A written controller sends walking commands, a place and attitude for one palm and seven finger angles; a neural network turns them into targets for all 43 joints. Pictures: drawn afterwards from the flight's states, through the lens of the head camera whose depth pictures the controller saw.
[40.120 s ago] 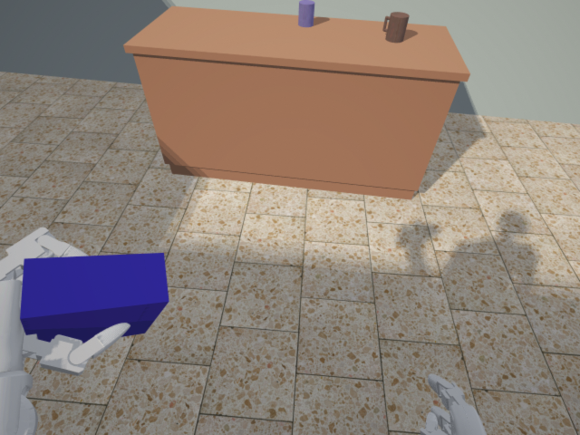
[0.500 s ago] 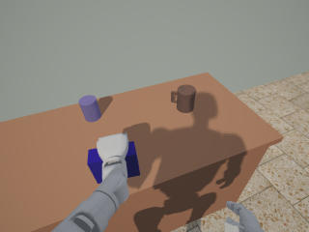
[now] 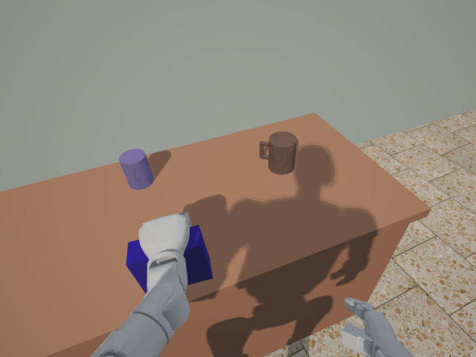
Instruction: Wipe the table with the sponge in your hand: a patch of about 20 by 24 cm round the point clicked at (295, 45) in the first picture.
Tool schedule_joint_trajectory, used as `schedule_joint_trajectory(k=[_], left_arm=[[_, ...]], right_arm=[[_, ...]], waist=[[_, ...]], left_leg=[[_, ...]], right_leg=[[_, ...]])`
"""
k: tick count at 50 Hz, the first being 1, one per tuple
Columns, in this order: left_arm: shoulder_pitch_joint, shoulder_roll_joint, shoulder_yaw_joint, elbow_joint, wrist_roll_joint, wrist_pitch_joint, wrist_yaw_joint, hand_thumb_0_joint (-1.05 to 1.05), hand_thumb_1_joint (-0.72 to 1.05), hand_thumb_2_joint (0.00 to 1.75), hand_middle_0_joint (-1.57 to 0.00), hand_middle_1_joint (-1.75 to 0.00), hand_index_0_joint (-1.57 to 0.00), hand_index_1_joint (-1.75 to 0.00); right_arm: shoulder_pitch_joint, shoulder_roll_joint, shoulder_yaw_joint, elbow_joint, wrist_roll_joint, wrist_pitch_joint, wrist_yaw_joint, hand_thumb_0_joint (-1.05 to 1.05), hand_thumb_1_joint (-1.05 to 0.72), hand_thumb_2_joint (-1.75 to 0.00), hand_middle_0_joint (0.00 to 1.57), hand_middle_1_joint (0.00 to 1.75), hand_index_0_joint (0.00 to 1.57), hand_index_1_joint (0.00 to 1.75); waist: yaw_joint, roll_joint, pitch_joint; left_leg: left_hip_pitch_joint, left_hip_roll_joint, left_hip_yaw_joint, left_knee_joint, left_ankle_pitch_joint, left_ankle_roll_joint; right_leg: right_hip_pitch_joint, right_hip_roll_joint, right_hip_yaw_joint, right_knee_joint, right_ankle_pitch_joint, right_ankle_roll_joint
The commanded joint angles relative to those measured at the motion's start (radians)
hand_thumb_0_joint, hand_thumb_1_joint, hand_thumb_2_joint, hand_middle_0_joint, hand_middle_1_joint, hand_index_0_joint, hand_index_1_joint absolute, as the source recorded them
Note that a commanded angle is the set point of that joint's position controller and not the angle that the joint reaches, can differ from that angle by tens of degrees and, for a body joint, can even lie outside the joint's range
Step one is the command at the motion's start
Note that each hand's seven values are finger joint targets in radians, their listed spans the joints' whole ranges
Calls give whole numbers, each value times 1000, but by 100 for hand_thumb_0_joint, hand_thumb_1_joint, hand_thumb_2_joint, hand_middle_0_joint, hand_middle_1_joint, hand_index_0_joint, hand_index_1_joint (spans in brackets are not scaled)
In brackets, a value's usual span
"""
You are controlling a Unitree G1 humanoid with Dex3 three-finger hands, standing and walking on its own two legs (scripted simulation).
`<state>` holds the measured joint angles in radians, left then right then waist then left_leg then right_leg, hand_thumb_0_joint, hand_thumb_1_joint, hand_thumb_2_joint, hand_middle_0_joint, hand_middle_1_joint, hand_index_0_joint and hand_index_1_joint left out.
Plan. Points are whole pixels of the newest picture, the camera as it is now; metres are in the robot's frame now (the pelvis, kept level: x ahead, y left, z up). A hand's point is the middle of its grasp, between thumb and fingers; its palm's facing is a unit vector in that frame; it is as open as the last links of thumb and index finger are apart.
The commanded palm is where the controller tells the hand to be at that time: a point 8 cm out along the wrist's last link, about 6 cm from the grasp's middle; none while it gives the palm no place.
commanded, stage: slide back across to the middle lane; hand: left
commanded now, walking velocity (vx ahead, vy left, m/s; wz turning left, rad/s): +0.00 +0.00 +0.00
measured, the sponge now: (174, 266) +0.30 +0.17 -0.03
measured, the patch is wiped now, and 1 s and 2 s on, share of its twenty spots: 0.95 1.00 1.00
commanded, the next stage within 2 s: wipe forward along the middle lane in 0.44 s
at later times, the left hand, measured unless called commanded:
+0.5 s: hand (146, 261) +0.28 +0.21 +0.02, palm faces -0.03 -0.11 -0.99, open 9.4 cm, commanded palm +0.24 +0.22 +0.06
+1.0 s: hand (131, 250) +0.30 +0.26 +0.01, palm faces -0.08 -0.06 -1.00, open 9.4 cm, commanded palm +0.29 +0.25 +0.04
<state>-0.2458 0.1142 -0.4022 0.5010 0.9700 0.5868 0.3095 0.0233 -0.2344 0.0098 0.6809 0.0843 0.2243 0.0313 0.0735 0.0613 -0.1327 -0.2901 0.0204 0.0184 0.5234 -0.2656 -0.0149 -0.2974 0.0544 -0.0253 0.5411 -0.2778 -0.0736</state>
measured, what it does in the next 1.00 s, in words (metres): stands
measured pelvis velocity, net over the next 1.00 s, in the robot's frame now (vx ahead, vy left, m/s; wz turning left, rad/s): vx -0.01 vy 0.00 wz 0.02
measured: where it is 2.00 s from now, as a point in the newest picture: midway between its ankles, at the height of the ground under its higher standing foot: outside the picture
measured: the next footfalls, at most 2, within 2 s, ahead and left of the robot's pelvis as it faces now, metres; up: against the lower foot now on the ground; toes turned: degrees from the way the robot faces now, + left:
none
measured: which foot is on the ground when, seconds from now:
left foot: down 0.00-1.00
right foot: down 0.00-1.00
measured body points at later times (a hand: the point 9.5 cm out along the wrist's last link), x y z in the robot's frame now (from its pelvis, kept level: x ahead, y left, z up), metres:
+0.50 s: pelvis +0.00 +0.00 +0.00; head -0.03 -0.04 +0.45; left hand +0.28 +0.22 +0.07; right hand +0.23 -0.22 -0.08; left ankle +0.00 +0.13 -0.73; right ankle +0.00 -0.07 -0.73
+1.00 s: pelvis -0.01 +0.00 +0.00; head -0.02 -0.03 +0.44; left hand +0.30 +0.25 +0.07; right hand +0.18 -0.23 -0.11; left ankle +0.00 +0.13 -0.73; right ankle +0.00 -0.07 -0.73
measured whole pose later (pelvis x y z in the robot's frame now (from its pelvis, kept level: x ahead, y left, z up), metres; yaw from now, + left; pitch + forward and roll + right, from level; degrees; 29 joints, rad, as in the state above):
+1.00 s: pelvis -0.01 +0.00 +0.00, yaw +1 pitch +4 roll +0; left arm -0.31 0.27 -0.19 0.61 0.99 0.40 0.25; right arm 0.10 -0.26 0.01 0.71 0.08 0.12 -0.05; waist 0.06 0.07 -0.11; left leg -0.39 0.02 0.00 0.57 -0.26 -0.01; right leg -0.39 0.05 -0.04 0.57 -0.27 -0.07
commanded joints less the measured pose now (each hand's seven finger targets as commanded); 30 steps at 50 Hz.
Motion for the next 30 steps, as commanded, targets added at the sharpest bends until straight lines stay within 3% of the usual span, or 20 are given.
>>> schedule_joint_trajectory(k=[1,4,7,9,10,13,14,15,17,19,20,22,24,25,27,29,30], left_arm=[[-144,118,86,-139,0,28,-8,0,10,130,-120,-160,-120,-160],[-105,161,128,-172,-3,24,-23,0,10,130,-120,-160,-120,-160],[-111,153,107,-169,3,12,-37,0,10,130,-120,-160,-120,-160],[-95,191,148,-186,6,0,-43,0,10,130,-120,-160,-120,-160],[-93,162,119,-188,3,-9,-46,0,10,130,-120,-160,-120,-160],[-84,183,138,-186,10,-29,-52,0,10,130,-120,-160,-120,-160],[-72,220,180,-194,13,-39,-50,0,10,130,-120,-160,-120,-160],[-48,192,155,-202,10,-43,-51,0,10,130,-120,-160,-120,-160],[-36,191,156,-201,13,-52,-51,0,10,130,-120,-160,-120,-160],[-3,251,218,-212,15,-57,-46,0,10,130,-120,-160,-120,-160],[13,228,202,-229,9,-60,-45,0,10,130,-120,-160,-120,-160],[22,236,205,-233,11,-60,-47,0,10,130,-120,-160,-120,-160],[22,288,248,-243,13,-57,-51,0,10,130,-120,-160,-120,-160],[20,249,212,-259,7,-57,-55,0,10,130,-120,-160,-120,-160],[12,233,189,-260,8,-58,-69,0,10,130,-120,-160,-120,-160],[-54,277,226,-232,11,-65,-77,0,10,130,-120,-160,-120,-160],[-76,256,204,-230,10,-75,-79,0,10,130,-120,-160,-120,-160]], right_arm=[[-249,-104,-35,-179,6,-63,-9,0,-90,-90,20,30,20,30],[-250,-109,-36,-182,7,-76,-14,0,-90,-90,20,30,20,30],[-241,-109,-33,-176,7,-87,-21,0,-90,-90,20,30,20,30],[-241,-113,-35,-177,7,-91,-24,0,-90,-90,20,30,20,30],[-233,-109,-34,-180,6,-95,-25,0,-90,-90,20,30,20,30],[-227,-112,-36,-177,5,-104,-32,0,-90,-90,20,30,20,30],[-220,-118,-41,-174,4,-106,-31,0,-90,-90,20,30,20,30],[-219,-112,-37,-184,3,-108,-32,0,-90,-90,20,30,20,30],[-219,-113,-38,-182,3,-113,-34,0,-90,-90,20,30,20,30],[-215,-122,-41,-178,0,-117,-32,0,-90,-90,20,30,20,30],[-214,-115,-39,-185,0,-117,-33,0,-90,-90,20,30,20,30],[-216,-117,-37,-183,0,-121,-36,0,-90,-90,20,30,20,30],[-221,-124,-38,-177,-2,-122,-42,0,-90,-90,20,30,20,30],[-218,-116,-36,-185,0,-123,-44,0,-90,-90,20,30,20,30],[-220,-117,-34,-184,1,-127,-48,0,-90,-90,20,30,20,30],[-209,-126,-35,-168,1,-129,-57,0,-90,-90,20,30,20,30],[-199,-122,-33,-170,1,-132,-62,0,-90,-90,20,30,20,30]], waist=[[19,-160,-115],[31,-159,-120],[16,-165,-84],[29,-121,-98],[20,-129,-101],[17,-145,-86],[25,-131,-99],[26,-123,-104],[23,-141,-90],[38,-129,-106],[35,-127,-125],[27,-144,-92],[32,-137,-93],[22,-134,-91],[15,-144,-73],[2,-129,-48],[-4,-129,-62]], left_leg=[[41,-62,-2,-41,164,54],[49,-65,-7,-49,163,56],[50,-66,-3,-51,138,58],[59,-66,-12,-59,142,56],[60,-66,-5,-53,147,59],[62,-66,-6,-50,139,60],[66,-66,-12,-49,148,57],[60,-66,-9,-53,148,59],[63,-66,-7,-46,161,60],[62,-67,-13,-46,174,56],[62,-67,-7,-43,184,58],[58,-67,-6,-42,184,57],[68,-70,-12,-42,182,56],[63,-69,-5,-43,177,60],[68,-68,-11,-45,172,62],[70,-67,-20,-46,146,60],[62,-67,-14,-47,138,63]], right_leg=[[102,-26,82,-122,238,6],[114,-24,93,-133,228,5],[88,-25,97,-147,181,10],[91,-20,99,-145,163,2],[96,-23,91,-136,185,5],[81,-24,102,-151,168,7],[87,-20,110,-147,176,2],[94,-23,94,-135,186,4],[91,-23,101,-138,223,6],[108,-21,113,-133,252,1],[125,-24,102,-118,285,5],[114,-26,110,-126,307,8],[116,-25,128,-137,294,6],[116,-29,118,-134,293,11],[98,-27,113,-143,265,12],[63,-23,124,-160,212,9],[65,-24,108,-147,207,12]])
